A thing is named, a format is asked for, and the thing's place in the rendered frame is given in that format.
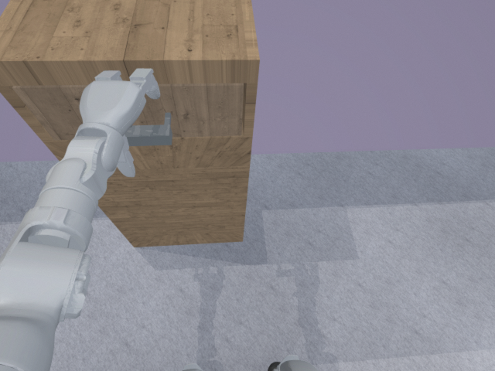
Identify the robot left hand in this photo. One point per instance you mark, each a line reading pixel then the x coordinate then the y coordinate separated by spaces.
pixel 117 103

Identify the right robot shin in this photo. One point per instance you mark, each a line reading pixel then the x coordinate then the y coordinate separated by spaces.
pixel 289 357

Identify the cabinet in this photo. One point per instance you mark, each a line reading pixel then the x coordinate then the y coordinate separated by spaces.
pixel 193 191

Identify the robot left forearm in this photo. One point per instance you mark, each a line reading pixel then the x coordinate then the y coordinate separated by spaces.
pixel 64 211

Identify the handle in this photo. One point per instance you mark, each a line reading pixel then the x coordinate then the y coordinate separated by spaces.
pixel 146 135

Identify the robot left upper arm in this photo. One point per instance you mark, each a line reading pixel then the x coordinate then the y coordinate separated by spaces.
pixel 40 286

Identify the drawer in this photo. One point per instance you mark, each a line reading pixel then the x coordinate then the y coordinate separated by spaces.
pixel 197 109

